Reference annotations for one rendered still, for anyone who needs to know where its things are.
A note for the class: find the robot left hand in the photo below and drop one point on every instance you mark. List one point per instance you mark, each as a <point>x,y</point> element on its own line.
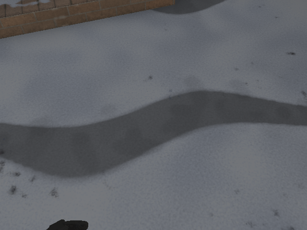
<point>69,225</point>

